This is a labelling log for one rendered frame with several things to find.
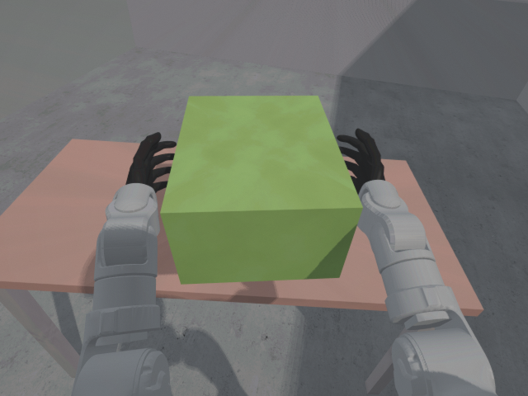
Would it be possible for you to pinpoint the robot left forearm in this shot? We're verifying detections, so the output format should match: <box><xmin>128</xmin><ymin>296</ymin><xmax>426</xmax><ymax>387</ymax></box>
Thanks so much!
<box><xmin>71</xmin><ymin>183</ymin><xmax>160</xmax><ymax>396</ymax></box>

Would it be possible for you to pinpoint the robot right upper arm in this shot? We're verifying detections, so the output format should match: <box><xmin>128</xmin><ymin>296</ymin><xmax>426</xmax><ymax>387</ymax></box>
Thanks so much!
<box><xmin>392</xmin><ymin>328</ymin><xmax>498</xmax><ymax>396</ymax></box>

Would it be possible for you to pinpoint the robot right forearm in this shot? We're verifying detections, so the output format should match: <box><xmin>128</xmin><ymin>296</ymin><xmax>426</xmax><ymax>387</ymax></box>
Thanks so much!
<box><xmin>357</xmin><ymin>180</ymin><xmax>496</xmax><ymax>392</ymax></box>

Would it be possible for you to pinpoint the carton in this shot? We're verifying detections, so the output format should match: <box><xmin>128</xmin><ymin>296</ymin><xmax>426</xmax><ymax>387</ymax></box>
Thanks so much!
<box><xmin>160</xmin><ymin>96</ymin><xmax>363</xmax><ymax>285</ymax></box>

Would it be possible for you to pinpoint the right robot hand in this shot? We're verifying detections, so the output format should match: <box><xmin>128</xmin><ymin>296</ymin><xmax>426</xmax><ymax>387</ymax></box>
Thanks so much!
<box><xmin>337</xmin><ymin>129</ymin><xmax>385</xmax><ymax>195</ymax></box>

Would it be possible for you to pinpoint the table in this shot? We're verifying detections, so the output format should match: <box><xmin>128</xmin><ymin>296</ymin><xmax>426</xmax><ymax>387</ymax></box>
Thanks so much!
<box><xmin>0</xmin><ymin>139</ymin><xmax>484</xmax><ymax>395</ymax></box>

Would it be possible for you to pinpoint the left robot hand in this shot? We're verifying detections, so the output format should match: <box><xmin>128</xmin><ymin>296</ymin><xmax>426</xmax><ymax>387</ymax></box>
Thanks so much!
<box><xmin>126</xmin><ymin>132</ymin><xmax>177</xmax><ymax>193</ymax></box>

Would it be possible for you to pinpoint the robot left upper arm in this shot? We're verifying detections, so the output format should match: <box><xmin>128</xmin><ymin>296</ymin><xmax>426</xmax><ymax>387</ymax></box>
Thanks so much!
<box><xmin>73</xmin><ymin>348</ymin><xmax>172</xmax><ymax>396</ymax></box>

